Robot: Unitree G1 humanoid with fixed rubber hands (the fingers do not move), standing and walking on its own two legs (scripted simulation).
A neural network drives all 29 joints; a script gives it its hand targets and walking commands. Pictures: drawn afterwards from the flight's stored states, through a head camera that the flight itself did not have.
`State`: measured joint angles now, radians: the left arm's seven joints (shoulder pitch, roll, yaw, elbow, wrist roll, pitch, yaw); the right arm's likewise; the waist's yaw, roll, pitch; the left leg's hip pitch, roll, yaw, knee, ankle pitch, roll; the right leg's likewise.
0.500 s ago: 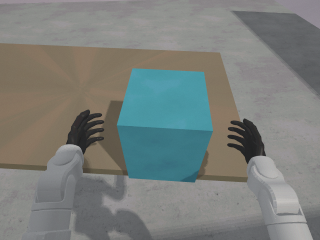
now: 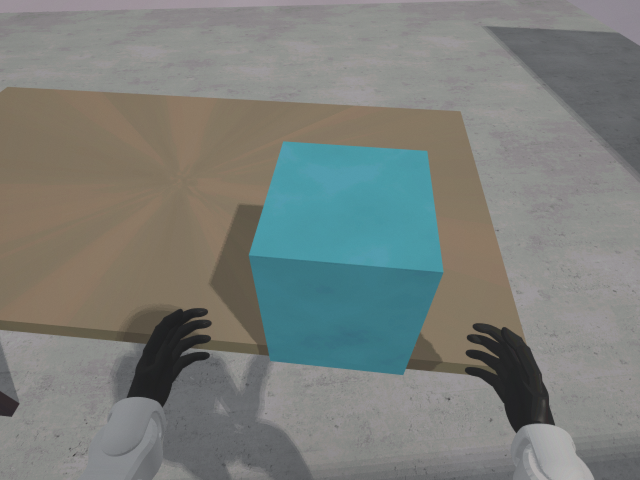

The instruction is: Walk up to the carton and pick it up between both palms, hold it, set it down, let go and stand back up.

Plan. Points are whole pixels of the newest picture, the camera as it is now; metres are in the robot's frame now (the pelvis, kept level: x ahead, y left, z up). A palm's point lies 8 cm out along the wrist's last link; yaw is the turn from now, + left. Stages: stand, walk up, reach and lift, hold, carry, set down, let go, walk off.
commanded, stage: set down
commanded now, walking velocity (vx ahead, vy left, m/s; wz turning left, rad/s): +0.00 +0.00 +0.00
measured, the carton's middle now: (344, 261) +0.41 +0.00 +0.04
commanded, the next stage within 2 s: let go in 0.36 s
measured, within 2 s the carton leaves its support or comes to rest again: neither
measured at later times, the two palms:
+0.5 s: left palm (165, 438) +0.19 +0.22 -0.05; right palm (513, 469) +0.18 -0.21 -0.05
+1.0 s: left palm (165, 460) +0.17 +0.22 -0.09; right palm (525, 477) +0.18 -0.24 -0.09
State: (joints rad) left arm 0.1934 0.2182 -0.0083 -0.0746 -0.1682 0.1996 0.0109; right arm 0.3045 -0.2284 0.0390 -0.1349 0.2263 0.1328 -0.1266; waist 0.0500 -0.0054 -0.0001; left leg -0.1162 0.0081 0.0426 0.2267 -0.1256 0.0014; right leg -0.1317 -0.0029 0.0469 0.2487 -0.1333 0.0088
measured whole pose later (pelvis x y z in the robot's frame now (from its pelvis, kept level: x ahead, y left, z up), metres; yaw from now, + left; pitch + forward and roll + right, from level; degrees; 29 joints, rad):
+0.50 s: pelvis +0.01 +0.00 -0.01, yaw +1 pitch +4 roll +0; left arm 0.24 0.21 -0.06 0.36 -0.10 -0.05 0.04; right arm 0.32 -0.19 0.05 0.38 0.10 -0.20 -0.05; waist 0.01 0.00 -0.03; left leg -0.23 0.00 0.03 0.38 -0.22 0.00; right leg -0.24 -0.01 0.03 0.41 -0.23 0.01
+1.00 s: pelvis +0.02 -0.01 -0.02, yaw +3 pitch +3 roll +1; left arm 0.28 0.22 0.01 0.36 0.01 0.12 0.01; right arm 0.16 -0.20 0.02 0.82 0.02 -0.33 -0.02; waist -0.02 -0.05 -0.02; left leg -0.26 0.00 -0.01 0.47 -0.28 -0.02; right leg -0.26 -0.01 0.00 0.51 -0.31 0.00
